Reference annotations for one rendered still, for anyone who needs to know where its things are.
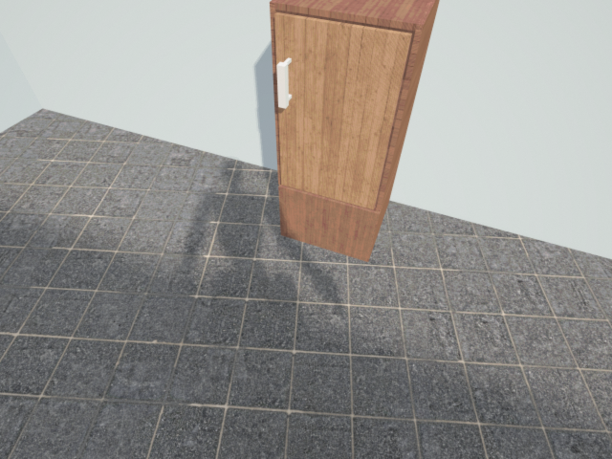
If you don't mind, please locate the cupboard door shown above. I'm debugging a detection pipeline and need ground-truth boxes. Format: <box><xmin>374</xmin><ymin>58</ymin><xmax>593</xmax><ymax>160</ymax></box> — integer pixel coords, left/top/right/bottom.
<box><xmin>274</xmin><ymin>12</ymin><xmax>412</xmax><ymax>209</ymax></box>

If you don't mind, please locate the handle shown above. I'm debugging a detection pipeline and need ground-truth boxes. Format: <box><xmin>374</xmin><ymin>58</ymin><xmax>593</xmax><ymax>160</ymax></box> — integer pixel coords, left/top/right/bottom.
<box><xmin>276</xmin><ymin>58</ymin><xmax>292</xmax><ymax>109</ymax></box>

